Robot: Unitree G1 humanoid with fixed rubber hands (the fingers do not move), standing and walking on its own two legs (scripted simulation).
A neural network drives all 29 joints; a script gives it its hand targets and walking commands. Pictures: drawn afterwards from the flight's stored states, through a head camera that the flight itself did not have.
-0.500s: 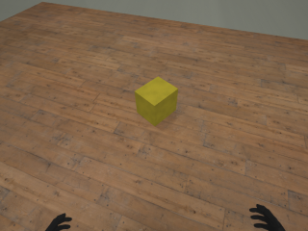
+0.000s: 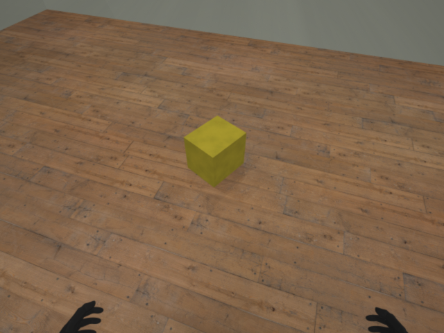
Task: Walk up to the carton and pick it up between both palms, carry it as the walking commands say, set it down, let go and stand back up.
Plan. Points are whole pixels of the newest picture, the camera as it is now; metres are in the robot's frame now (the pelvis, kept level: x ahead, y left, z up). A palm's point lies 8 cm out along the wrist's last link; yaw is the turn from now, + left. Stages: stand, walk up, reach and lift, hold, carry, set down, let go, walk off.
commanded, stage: stand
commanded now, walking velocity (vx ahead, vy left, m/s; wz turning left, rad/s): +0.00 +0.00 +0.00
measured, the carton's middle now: (215, 150) +1.16 +0.03 -0.63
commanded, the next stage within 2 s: walk up in 1.00 s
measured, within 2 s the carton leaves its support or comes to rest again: neither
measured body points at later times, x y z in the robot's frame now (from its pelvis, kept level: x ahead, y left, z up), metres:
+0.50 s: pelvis -0.01 +0.01 +0.02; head +0.01 +0.02 +0.47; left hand +0.11 +0.31 -0.09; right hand +0.12 -0.29 -0.09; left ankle +0.00 +0.13 -0.72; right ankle +0.00 -0.12 -0.72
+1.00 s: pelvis +0.00 +0.02 +0.03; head +0.00 +0.03 +0.48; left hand +0.10 +0.33 -0.09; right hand +0.11 -0.28 -0.09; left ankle +0.00 +0.14 -0.72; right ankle +0.00 -0.12 -0.72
